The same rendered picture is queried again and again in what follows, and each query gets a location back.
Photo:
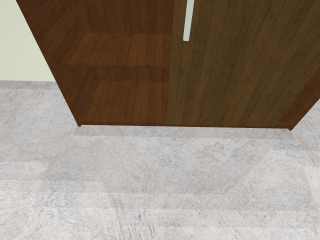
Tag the handle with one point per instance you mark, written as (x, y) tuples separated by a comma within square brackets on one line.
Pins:
[(188, 20)]

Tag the wardrobe door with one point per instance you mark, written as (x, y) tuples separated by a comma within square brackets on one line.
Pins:
[(303, 96), (245, 63)]

